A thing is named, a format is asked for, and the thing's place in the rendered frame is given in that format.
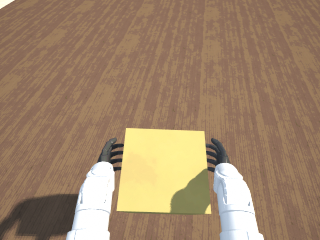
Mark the robot left forearm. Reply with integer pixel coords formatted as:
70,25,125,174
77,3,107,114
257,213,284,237
66,161,115,240

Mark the robot right hand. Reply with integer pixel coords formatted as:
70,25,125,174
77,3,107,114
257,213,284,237
205,138,230,172

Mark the robot left hand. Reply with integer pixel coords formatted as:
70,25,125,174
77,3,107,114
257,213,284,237
97,137,124,171

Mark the robot right forearm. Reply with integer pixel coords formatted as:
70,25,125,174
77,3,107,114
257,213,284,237
213,163,264,240

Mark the carton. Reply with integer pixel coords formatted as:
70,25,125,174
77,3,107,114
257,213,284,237
116,128,212,215

